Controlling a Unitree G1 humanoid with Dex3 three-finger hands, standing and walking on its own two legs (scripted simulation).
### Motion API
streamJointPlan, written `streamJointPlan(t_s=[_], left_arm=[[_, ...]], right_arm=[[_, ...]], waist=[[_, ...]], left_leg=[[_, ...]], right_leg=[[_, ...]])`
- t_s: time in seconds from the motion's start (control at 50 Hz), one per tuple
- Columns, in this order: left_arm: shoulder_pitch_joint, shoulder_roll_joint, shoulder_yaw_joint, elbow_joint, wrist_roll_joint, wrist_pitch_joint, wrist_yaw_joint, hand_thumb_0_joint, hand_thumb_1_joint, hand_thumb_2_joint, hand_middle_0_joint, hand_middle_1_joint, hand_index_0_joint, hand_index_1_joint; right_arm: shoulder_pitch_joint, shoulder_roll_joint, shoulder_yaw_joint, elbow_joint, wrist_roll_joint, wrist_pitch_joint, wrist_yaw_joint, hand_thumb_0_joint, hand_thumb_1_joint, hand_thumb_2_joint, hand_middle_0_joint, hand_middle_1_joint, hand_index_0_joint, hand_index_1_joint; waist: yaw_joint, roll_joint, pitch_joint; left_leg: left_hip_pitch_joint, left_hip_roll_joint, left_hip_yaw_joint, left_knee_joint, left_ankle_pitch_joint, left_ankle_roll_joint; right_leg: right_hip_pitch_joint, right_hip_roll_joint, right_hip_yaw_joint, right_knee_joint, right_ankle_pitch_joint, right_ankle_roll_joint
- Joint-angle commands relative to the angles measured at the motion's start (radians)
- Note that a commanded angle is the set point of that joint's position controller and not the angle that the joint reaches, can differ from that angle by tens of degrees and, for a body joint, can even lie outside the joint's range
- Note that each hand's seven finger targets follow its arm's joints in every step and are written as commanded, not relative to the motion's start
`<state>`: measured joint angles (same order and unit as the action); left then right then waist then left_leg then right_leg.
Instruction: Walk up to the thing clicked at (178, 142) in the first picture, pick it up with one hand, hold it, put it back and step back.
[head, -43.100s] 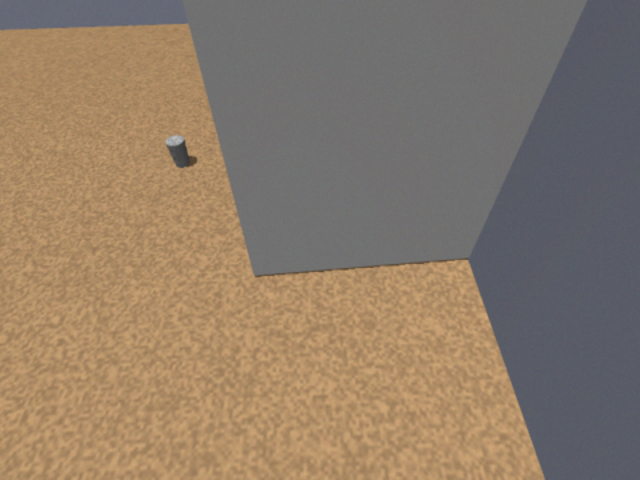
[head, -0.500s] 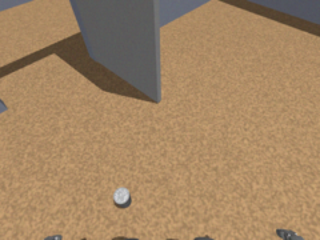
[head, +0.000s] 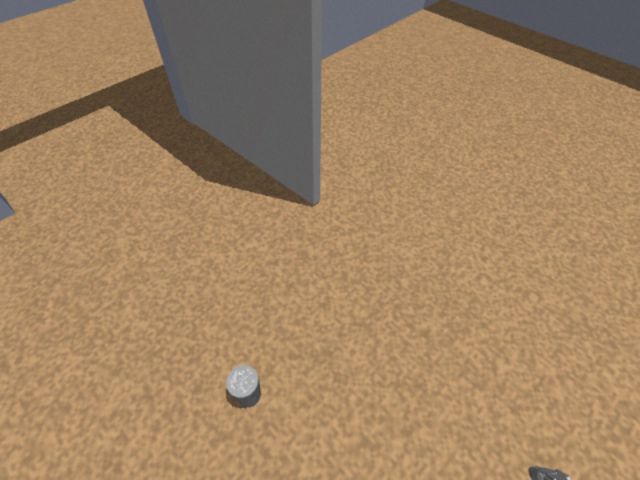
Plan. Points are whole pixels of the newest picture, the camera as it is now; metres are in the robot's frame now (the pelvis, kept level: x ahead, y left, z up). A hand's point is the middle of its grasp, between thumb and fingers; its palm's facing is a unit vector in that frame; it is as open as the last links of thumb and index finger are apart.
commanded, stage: walk up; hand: left
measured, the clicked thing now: (245, 388) +0.43 +0.23 -0.70
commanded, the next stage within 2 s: stand in 1.02 s
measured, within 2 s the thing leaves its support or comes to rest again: neither
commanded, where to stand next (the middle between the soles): +0.04 -0.01 m, yaw +0 degrees
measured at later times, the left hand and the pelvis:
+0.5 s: hand out of the picture +0.09 +0.24 -0.14, palm faces +0.00 -0.95 -0.32, open 7.3 cm; pelvis +0.01 -0.01 +0.01, yaw -1 degrees
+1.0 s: hand out of the picture +0.11 +0.24 -0.14, palm faces -0.03 -0.94 -0.34, open 7.3 cm; pelvis +0.01 -0.01 +0.01, yaw -2 degrees
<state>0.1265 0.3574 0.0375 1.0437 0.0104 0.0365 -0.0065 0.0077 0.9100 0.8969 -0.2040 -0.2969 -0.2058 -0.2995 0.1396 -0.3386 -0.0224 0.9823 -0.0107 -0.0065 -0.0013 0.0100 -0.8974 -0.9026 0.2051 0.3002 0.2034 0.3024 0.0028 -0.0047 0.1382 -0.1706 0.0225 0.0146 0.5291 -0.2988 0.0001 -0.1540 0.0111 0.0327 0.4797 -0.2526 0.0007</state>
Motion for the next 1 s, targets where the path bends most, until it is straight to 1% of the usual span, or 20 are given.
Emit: streamJointPlan(t_s=[0.0,0.02,0.04,0.06,0.08,0.1,0.16,0.18,0.24,0.36,0.44,0.5,0.6,0.66,0.68,0.72,0.76,0.8,0.86,0.98], left_arm=[[-0.079,0.243,0.039,-0.078,0.003,-0.048,0.006,0.000,0.900,0.900,-0.200,-0.300,-0.200,-0.300],[-0.082,0.218,0.032,-0.073,0.001,-0.047,0.003,0.000,0.900,0.900,-0.200,-0.300,-0.200,-0.300],[-0.082,0.209,0.029,-0.068,0.001,-0.047,0.003,0.000,0.900,0.900,-0.200,-0.300,-0.200,-0.300],[-0.064,0.199,0.028,-0.051,0.000,-0.049,0.003,0.000,0.900,0.900,-0.200,-0.300,-0.200,-0.300],[-0.058,0.201,0.028,-0.042,0.002,-0.054,0.003,0.000,0.900,0.900,-0.200,-0.300,-0.200,-0.300],[-0.059,0.202,0.030,-0.033,0.003,-0.058,0.002,0.000,0.900,0.900,-0.200,-0.300,-0.200,-0.300],[-0.068,0.206,0.032,-0.026,0.001,-0.062,0.003,0.000,0.900,0.900,-0.200,-0.300,-0.200,-0.300],[-0.057,0.203,0.033,-0.019,-0.001,-0.062,0.004,0.000,0.900,0.900,-0.200,-0.300,-0.200,-0.300],[-0.057,0.204,0.031,-0.010,0.000,-0.064,0.005,0.000,0.900,0.900,-0.200,-0.300,-0.200,-0.300],[-0.058,0.202,0.029,0.002,-0.001,-0.066,0.008,0.000,0.900,0.900,-0.200,-0.300,-0.200,-0.300],[-0.069,0.206,0.027,0.002,-0.001,-0.065,0.010,0.000,0.900,0.900,-0.200,-0.300,-0.200,-0.300],[-0.062,0.203,0.024,0.010,-0.002,-0.064,0.011,0.000,0.900,0.900,-0.200,-0.300,-0.200,-0.300],[-0.074,0.198,0.020,0.016,-0.002,-0.064,0.012,0.000,0.900,0.900,-0.200,-0.300,-0.200,-0.300],[-0.071,0.198,0.018,0.018,-0.004,-0.064,0.013,0.000,0.900,0.900,-0.200,-0.300,-0.200,-0.300],[-0.078,0.203,0.021,0.018,-0.002,-0.063,0.014,0.000,0.900,0.900,-0.200,-0.300,-0.200,-0.300],[-0.078,0.196,0.019,0.017,-0.002,-0.062,0.014,0.000,0.900,0.900,-0.200,-0.300,-0.200,-0.300],[-0.070,0.192,0.017,0.018,-0.004,-0.061,0.014,0.000,0.900,0.900,-0.200,-0.300,-0.200,-0.300],[-0.076,0.197,0.018,0.020,-0.004,-0.059,0.014,0.000,0.900,0.900,-0.200,-0.300,-0.200,-0.300],[-0.078,0.196,0.018,0.020,-0.004,-0.058,0.014,0.000,0.900,0.900,-0.200,-0.300,-0.200,-0.300],[-0.075,0.193,0.016,0.022,-0.001,-0.057,0.014,0.000,0.900,0.900,-0.200,-0.300,-0.200,-0.300]], right_arm=[[0.003,-0.198,-0.048,-0.045,0.001,-0.014,-0.019,0.000,-0.900,-0.900,0.200,0.300,0.200,0.300],[-0.018,-0.219,-0.052,-0.037,-0.006,-0.020,-0.014,0.000,-0.900,-0.900,0.200,0.300,0.200,0.300],[-0.034,-0.227,-0.052,-0.032,-0.009,-0.025,-0.010,0.000,-0.900,-0.900,0.200,0.300,0.200,0.300],[-0.050,-0.226,-0.048,-0.025,-0.009,-0.029,-0.007,0.000,-0.900,-0.900,0.200,0.300,0.200,0.300],[-0.045,-0.219,-0.043,-0.019,-0.007,-0.032,-0.006,0.000,-0.900,-0.900,0.200,0.300,0.200,0.300],[-0.040,-0.219,-0.041,-0.011,-0.006,-0.034,-0.005,0.000,-0.900,-0.900,0.200,0.300,0.200,0.300],[-0.041,-0.222,-0.038,0.011,-0.007,-0.037,-0.004,0.000,-0.900,-0.900,0.200,0.300,0.200,0.300],[-0.052,-0.224,-0.037,0.012,-0.007,-0.038,-0.003,0.000,-0.900,-0.900,0.200,0.300,0.200,0.300],[-0.060,-0.224,-0.035,0.024,-0.006,-0.039,-0.003,0.000,-0.900,-0.900,0.200,0.300,0.200,0.300],[-0.062,-0.226,-0.036,0.036,-0.005,-0.041,-0.007,0.000,-0.900,-0.900,0.200,0.300,0.200,0.300],[-0.056,-0.228,-0.035,0.041,-0.005,-0.039,-0.007,0.000,-0.900,-0.900,0.200,0.300,0.200,0.300],[-0.063,-0.229,-0.036,0.043,-0.004,-0.038,-0.009,0.000,-0.900,-0.900,0.200,0.300,0.200,0.300],[-0.055,-0.229,-0.040,0.049,-0.003,-0.037,-0.010,0.000,-0.900,-0.900,0.200,0.300,0.200,0.300],[-0.062,-0.227,-0.039,0.048,-0.003,-0.036,-0.010,0.000,-0.900,-0.900,0.200,0.300,0.200,0.300],[-0.052,-0.228,-0.041,0.050,-0.002,-0.036,-0.011,0.000,-0.900,-0.900,0.200,0.300,0.200,0.300],[-0.050,-0.231,-0.042,0.056,-0.003,-0.036,-0.012,0.000,-0.900,-0.900,0.200,0.300,0.200,0.300],[-0.055,-0.229,-0.040,0.057,-0.002,-0.037,-0.012,0.000,-0.900,-0.900,0.200,0.300,0.200,0.300],[-0.050,-0.228,-0.041,0.060,-0.002,-0.037,-0.013,0.000,-0.900,-0.900,0.200,0.300,0.200,0.300],[-0.053,-0.226,-0.040,0.058,-0.001,-0.036,-0.012,0.000,-0.900,-0.900,0.200,0.300,0.200,0.300],[-0.061,-0.228,-0.044,0.060,-0.002,-0.034,-0.013,0.000,-0.900,-0.900,0.200,0.300,0.200,0.300]], waist=[[-0.027,-0.080,-0.150],[-0.022,-0.054,-0.137],[-0.012,-0.066,-0.121],[-0.001,-0.071,-0.101],[-0.002,-0.088,-0.113],[-0.004,-0.091,-0.116],[-0.006,-0.061,-0.116],[0.001,-0.043,-0.117],[0.002,-0.029,-0.133],[0.001,0.002,-0.162],[-0.002,0.008,-0.164],[0.000,0.014,-0.164],[-0.008,0.003,-0.166],[-0.003,0.004,-0.166],[-0.010,0.004,-0.172],[-0.009,0.002,-0.182],[-0.004,0.017,-0.180],[-0.007,0.009,-0.178],[-0.005,0.004,-0.180],[-0.008,0.002,-0.169]], left_leg=[[0.074,0.032,-0.054,-0.125,-0.042,0.013],[0.086,0.053,-0.075,-0.167,0.001,0.024],[0.085,0.069,-0.087,-0.184,0.055,0.034],[0.088,0.079,-0.092,-0.189,0.069,0.041],[0.096,0.085,-0.088,-0.184,0.109,0.042],[0.090,0.082,-0.082,-0.185,0.127,0.039],[0.080,0.081,-0.076,-0.217,0.132,0.026],[0.088,0.085,-0.076,-0.221,0.141,0.027],[0.096,0.090,-0.073,-0.229,0.146,0.027],[0.100,0.103,-0.068,-0.235,0.241,0.026],[0.106,0.108,-0.061,-0.243,0.236,0.025],[0.115,0.111,-0.060,-0.244,0.258,0.027],[0.118,0.111,-0.058,-0.246,0.269,0.030],[0.130,0.109,-0.053,-0.246,0.282,0.028],[0.131,0.113,-0.051,-0.246,0.291,0.027],[0.136,0.115,-0.051,-0.244,0.304,0.032],[0.142,0.116,-0.049,-0.249,0.325,0.031],[0.145,0.118,-0.048,-0.250,0.343,0.028],[0.150,0.119,-0.047,-0.251,0.340,0.029],[0.144,0.117,-0.045,-0.257,0.289,0.033]], right_leg=[[-0.043,-0.208,0.201,-0.159,0.062,-0.115],[-0.061,-0.172,0.164,-0.163,0.023,-0.084],[-0.069,-0.139,0.134,-0.165,0.020,-0.063],[-0.087,-0.124,0.120,-0.184,0.008,-0.055],[-0.061,-0.124,0.119,-0.193,0.048,-0.051],[-0.044,-0.124,0.121,-0.197,0.086,-0.050],[-0.016,-0.127,0.121,-0.204,0.124,-0.048],[-0.016,-0.123,0.114,-0.203,0.120,-0.048],[0.002,-0.123,0.111,-0.209,0.141,-0.045],[0.053,-0.119,0.092,-0.188,0.261,-0.041],[0.057,-0.121,0.096,-0.187,0.270,-0.040],[0.054,-0.117,0.091,-0.185,0.284,-0.036],[0.061,-0.115,0.092,-0.178,0.306,-0.033],[0.053,-0.113,0.095,-0.179,0.314,-0.030],[0.061,-0.113,0.090,-0.171,0.312,-0.034],[0.062,-0.113,0.090,-0.165,0.326,-0.035],[0.058,-0.112,0.087,-0.160,0.328,-0.032],[0.059,-0.110,0.085,-0.152,0.332,-0.033],[0.055,-0.111,0.088,-0.153,0.326,-0.032],[0.053,-0.108,0.089,-0.158,0.306,-0.032]])
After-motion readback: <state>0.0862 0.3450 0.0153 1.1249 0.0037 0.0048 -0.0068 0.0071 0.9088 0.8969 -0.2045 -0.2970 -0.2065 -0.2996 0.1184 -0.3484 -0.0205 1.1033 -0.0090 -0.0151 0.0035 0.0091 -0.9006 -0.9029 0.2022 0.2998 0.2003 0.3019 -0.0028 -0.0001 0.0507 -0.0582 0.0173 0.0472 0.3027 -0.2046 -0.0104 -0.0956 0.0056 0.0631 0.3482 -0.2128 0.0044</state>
